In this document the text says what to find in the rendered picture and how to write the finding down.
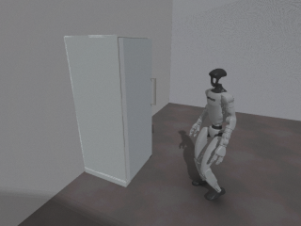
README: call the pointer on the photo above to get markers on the right robot forearm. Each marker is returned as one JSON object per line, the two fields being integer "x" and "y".
{"x": 203, "y": 116}

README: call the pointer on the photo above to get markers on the robot left hand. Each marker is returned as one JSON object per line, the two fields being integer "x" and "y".
{"x": 219, "y": 151}

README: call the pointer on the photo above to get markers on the fridge door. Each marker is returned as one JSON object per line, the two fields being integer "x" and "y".
{"x": 135, "y": 62}

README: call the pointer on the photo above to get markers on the robot right shin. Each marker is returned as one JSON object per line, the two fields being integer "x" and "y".
{"x": 198, "y": 165}

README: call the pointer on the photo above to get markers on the robot right foot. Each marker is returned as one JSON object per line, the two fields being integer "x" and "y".
{"x": 199, "y": 182}

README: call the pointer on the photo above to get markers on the robot right upper arm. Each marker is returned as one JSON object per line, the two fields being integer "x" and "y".
{"x": 206, "y": 92}

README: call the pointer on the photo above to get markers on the robot right hand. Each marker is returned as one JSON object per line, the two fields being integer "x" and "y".
{"x": 195, "y": 126}

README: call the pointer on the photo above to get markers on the robot left upper arm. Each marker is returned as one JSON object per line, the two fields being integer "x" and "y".
{"x": 228, "y": 100}

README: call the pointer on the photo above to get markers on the left robot forearm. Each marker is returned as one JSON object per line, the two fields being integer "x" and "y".
{"x": 227, "y": 132}

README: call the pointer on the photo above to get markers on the handle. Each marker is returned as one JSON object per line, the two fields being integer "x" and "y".
{"x": 154, "y": 91}

